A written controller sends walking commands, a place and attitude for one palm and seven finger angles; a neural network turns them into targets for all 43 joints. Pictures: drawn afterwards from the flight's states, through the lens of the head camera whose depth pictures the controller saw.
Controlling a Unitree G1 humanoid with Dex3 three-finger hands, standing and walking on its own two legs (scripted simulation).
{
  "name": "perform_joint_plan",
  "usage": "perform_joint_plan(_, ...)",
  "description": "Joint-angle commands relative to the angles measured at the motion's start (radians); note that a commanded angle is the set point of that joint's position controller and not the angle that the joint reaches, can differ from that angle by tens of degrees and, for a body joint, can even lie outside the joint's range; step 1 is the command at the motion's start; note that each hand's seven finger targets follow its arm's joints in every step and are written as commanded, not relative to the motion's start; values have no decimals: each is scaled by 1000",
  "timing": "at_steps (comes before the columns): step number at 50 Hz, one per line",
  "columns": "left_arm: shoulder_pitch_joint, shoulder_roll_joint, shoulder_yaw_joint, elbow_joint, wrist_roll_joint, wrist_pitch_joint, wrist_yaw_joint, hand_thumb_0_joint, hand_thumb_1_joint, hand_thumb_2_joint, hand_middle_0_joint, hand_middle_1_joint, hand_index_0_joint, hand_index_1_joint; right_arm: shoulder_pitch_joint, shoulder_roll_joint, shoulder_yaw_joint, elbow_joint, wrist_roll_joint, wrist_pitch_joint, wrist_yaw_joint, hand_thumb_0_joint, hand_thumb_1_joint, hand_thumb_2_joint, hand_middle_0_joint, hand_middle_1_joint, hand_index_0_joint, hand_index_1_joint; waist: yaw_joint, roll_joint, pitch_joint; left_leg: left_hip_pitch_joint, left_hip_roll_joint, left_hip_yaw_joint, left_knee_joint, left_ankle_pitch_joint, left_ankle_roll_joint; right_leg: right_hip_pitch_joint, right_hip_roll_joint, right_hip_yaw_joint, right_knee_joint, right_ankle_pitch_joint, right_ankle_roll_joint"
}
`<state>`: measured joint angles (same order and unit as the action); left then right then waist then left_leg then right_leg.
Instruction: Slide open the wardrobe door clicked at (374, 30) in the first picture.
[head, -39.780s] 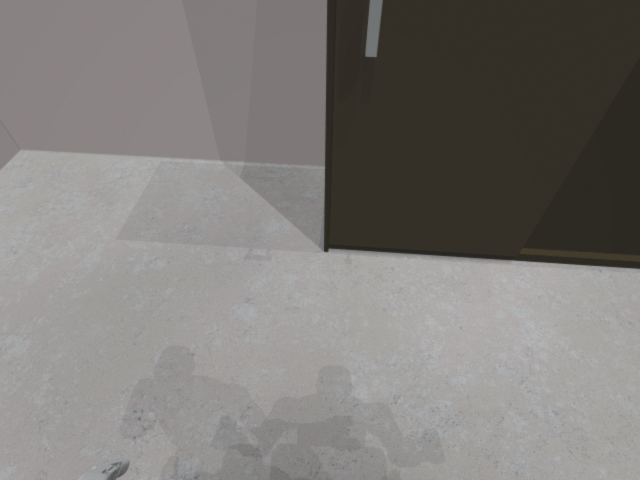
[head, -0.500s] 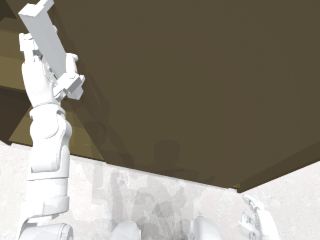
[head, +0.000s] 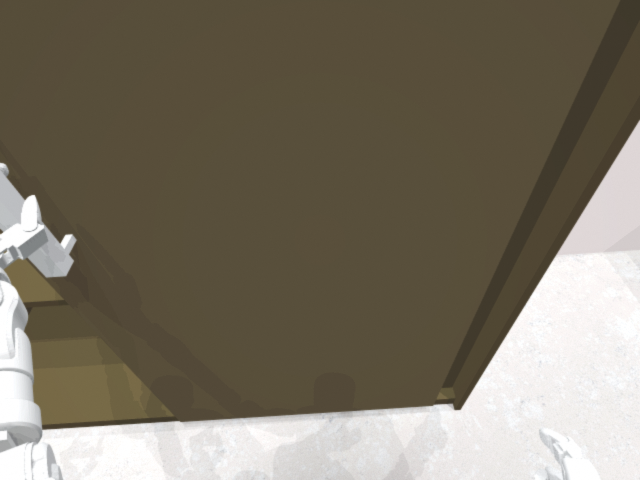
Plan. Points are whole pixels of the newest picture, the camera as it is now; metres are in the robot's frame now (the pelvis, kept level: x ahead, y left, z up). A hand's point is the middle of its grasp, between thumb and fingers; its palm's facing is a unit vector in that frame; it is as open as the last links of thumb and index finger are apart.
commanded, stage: stop walking and hold the door there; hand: left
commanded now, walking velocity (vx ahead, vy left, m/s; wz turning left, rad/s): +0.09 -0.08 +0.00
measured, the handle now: (20, 201) +0.39 +0.37 +0.18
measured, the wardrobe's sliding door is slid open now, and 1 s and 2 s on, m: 0.65 0.65 0.65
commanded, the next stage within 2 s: loosen the grip on the handle in 1.92 s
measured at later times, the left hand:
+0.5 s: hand (26, 225) +0.35 +0.34 +0.18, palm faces +0.54 -0.81 -0.21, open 7.1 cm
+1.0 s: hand (28, 228) +0.35 +0.35 +0.17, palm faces +0.50 -0.82 -0.28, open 6.6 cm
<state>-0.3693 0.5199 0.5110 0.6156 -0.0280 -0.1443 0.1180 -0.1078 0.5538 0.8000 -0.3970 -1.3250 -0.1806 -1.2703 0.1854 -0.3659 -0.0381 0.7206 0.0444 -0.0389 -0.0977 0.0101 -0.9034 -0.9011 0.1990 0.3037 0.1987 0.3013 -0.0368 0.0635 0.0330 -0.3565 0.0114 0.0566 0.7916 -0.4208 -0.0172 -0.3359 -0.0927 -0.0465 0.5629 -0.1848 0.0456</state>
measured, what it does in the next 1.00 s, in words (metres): steps on the spot: left foot, then right foot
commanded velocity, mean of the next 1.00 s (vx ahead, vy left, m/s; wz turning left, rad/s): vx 0.06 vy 0.06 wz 0.05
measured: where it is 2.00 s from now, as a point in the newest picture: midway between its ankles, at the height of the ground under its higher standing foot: outside the picture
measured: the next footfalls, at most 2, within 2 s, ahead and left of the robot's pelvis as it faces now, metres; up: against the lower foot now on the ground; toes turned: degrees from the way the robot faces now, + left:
left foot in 0.04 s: +0.07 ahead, +0.11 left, +0.00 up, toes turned +4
right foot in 0.32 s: -0.01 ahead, -0.12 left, +0.00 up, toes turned -7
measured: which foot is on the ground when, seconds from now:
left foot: up 0.00-0.02, down 0.04-0.84, up 0.86-1.00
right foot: down 0.00-0.06, up 0.08-0.30, down 0.32-1.00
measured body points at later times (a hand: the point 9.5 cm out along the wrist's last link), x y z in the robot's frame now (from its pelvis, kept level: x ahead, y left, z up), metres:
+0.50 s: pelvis -0.05 +0.01 +0.01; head -0.08 +0.01 +0.46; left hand +0.32 +0.38 +0.19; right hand -0.02 -0.27 -0.11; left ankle +0.03 +0.11 -0.72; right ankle -0.05 -0.12 -0.73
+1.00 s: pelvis -0.03 +0.03 +0.01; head -0.04 +0.00 +0.46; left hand +0.32 +0.39 +0.19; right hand +0.05 -0.27 -0.11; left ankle +0.00 +0.14 -0.70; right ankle -0.05 -0.11 -0.73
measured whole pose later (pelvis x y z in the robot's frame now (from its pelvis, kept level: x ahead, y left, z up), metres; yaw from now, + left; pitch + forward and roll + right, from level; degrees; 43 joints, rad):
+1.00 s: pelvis -0.03 +0.03 +0.01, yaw -1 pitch -1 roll +1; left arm -0.56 0.55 0.40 0.92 -0.02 -0.20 0.07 -0.15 0.57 0.82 -0.40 -1.35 -0.29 -1.37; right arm 0.30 -0.35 -0.03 0.76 0.06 -0.02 -0.10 0.01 -0.90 -0.90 0.20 0.30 0.20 0.30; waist -0.01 0.05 0.01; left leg -0.38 0.00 0.06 0.76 -0.42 -0.01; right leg -0.20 -0.09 -0.06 0.52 -0.29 0.03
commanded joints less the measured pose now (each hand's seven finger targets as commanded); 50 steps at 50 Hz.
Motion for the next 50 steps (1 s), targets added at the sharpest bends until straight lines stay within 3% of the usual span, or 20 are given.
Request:
perform_joint_plan(1, -271, 264, -42, -212, -1, -74, 10, 0, 900, 900, -450, -1400, -450, -1400, -19, -91, -31, -126, -6, -38, 0, 0, -900, -900, 200, 300, 200, 300, 19, 10, -188, 214, 101, -45, -401, 187, 13, -4, -78, 61, -111, -152, -81)
perform_joint_plan(2, -266, 243, -62, -228, 5, -82, 5, 0, 900, 900, -450, -1400, -450, -1400, -11, -105, -29, -147, -6, -35, 0, 0, -900, -900, 200, 300, 200, 300, 44, 161, -172, 148, 216, -201, -493, 192, 71, -15, 24, 9, 1, -199, -47)
perform_joint_plan(3, -246, 208, -96, -201, 4, -77, 3, 0, 900, 900, -450, -1400, -450, -1400, 6, -79, -13, -153, 7, -28, 4, 0, -900, -900, 200, 300, 200, 300, 31, 217, -149, 60, 297, -333, -595, 89, 118, 0, 89, -11, 152, -258, -38)
perform_joint_plan(4, -265, 251, -65, -181, 15, -72, 11, 0, 900, 900, -450, -1400, -450, -1400, -5, -66, -10, -152, -4, -29, -1, 0, -900, -900, 200, 300, 200, 300, 22, 236, -114, -3, 333, -388, -647, 43, 142, -9, 80, 31, 287, -267, -38)
perform_joint_plan(6, -288, 331, -22, -172, 14, -66, 21, 0, 900, 900, -450, -1400, -450, -1400, 16, -67, -16, -141, -6, -30, -9, 0, -900, -900, 200, 300, 200, 300, 40, 125, -132, 49, 306, -321, -569, 187, 155, -1, 58, 55, 267, -214, -30)
perform_joint_plan(7, -284, 292, -52, -160, 16, -59, 13, 0, 900, 900, -450, -1400, -450, -1400, 22, -72, -14, -129, -6, -37, -7, 0, -900, -900, 200, 300, 200, 300, 39, 140, -138, 112, 285, -230, -535, 271, 142, -13, 64, 30, 212, -211, -26)
perform_joint_plan(9, -295, 224, -117, -137, 11, -44, 1, 0, 900, 900, -450, -1400, -450, -1400, 56, -72, -7, -126, -5, -48, -4, 0, -900, -900, 200, 300, 200, 300, 23, 175, -161, 171, 265, -189, -517, 324, 124, 20, 80, -2, 103, -211, -26)
perform_joint_plan(11, -283, 289, -79, -72, 11, -31, 1, 0, 900, 900, -450, -1400, -450, -1400, 79, -87, -4, -120, -6, -45, -8, 0, -900, -900, 200, 300, 200, 300, 23, 164, -167, 180, 245, -169, -486, 358, 108, 75, 83, -17, -28, -161, -26)
perform_joint_plan(13, -305, 290, -90, -47, 13, -26, -7, 0, 900, 900, -450, -1400, -450, -1400, 77, -87, 0, -119, -10, -46, -6, 0, -900, -900, 200, 300, 200, 300, 21, 129, -199, 163, 228, -144, -449, 330, 83, 157, 75, -13, -155, -101, -30)
perform_joint_plan(16, -311, 414, 3, 61, 22, -24, 0, 0, 900, 900, -450, -1400, -450, -1400, 102, -94, -6, -103, -17, -42, -13, 0, -900, -900, 200, 300, 200, 300, 6, 78, -220, 114, 171, -77, -390, 299, 43, 202, -5, 41, -167, 16, -64)
perform_joint_plan(19, -372, 403, -3, 153, 10, -22, -5, 0, 900, 900, -450, -1400, -450, -1400, 103, -89, -9, -95, 3, -37, -16, 0, -900, -900, 200, 300, 200, 300, 12, -108, -227, 104, 126, -16, -322, 152, 34, 140, -45, 96, -191, -73, -71)
perform_joint_plan(24, -444, 380, -47, 283, 15, -30, -10, 0, 900, 900, -450, -1400, -450, -1400, 118, -91, -10, -76, -1, -29, -24, 0, -900, -900, 200, 300, 200, 300, -6, -117, -91, 121, 105, -39, -293, -11, 40, -77, -80, 149, -263, -432, -100)
perform_joint_plan(29, -437, 293, -111, 264, 6, -43, -12, 0, 900, 900, -450, -1400, -450, -1400, 114, -93, -8, -80, 4, -32, -30, 0, -900, -900, 200, 300, 200, 300, 5, 27, -72, 77, 253, -289, -567, -220, 107, -23, 71, 11, -4, -287, -50)
perform_joint_plan(33, -411, 248, -152, 236, 2, -42, -15, 0, 900, 900, -450, -1400, -450, -1400, 107, -87, -1, -82, 5, -31, -32, 0, -900, -900, 200, 300, 200, 300, 13, 109, -85, 40, 276, -255, -616, -185, 126, 103, 76, -14, 8, -195, -42)
perform_joint_plan(36, -425, 270, -147, 249, 5, -41, -17, 0, 900, 900, -450, -1400, -450, -1400, 128, -97, -8, -70, 10, -34, -26, 0, -900, -900, 200, 300, 200, 300, 9, 28, -118, 52, 202, -123, -510, -31, 89, 169, 47, 7, -134, -135, -45)
perform_joint_plan(39, -451, 312, -116, 273, 16, -44, -20, 0, 900, 900, -450, -1400, -450, -1400, 137, -93, -19, -65, 9, -42, -20, 0, -900, -900, 200, 300, 200, 300, 1, -119, -143, 117, 105, -1, -304, 134, 32, 66, -81, 162, -245, -91, -80)
perform_joint_plan(42, -438, 363, -89, 289, 21, -41, -22, 0, 900, 900, -450, -1400, -450, -1400, 120, -94, -24, -62, 16, -21, -13, 0, -900, -900, 200, 300, 200, 300, 21, -165, -123, -2, 56, -12, -149, 123, 17, 153, -215, 284, -262, 177, -129)
perform_joint_plan(44, -422, 368, -68, 288, 23, -39, -29, 0, 900, 900, -450, -1400, -450, -1400, 91, -91, -27, -78, 18, -18, -6, 0, -900, -900, 200, 300, 200, 300, 48, -246, -127, -148, 39, -63, 4, -20, 13, 277, -284, 301, -218, 426, -169)
perform_joint_plan(46, -423, 351, -81, 247, 19, -34, -34, 0, 900, 900, -450, -1400, -450, -1400, 80, -99, -26, -75, 14, -23, -3, 0, -900, -900, 200, 300, 200, 300, 42, -222, -128, -172, 43, -76, 33, -44, 8, 324, -317, 256, -161, 622, -186)
perform_joint_plan(50, -403, 281, -110, 167, 17, -48, -36, 0, 900, 900, -450, -1400, -450, -1400, 54, -69, -19, -96, 3, -18, -5, 0, -900, -900, 200, 300, 200, 300, 42, -293, -132, -39, 30, -9, -83, 12, -11, 228, -290, 131, -117, 634, -140)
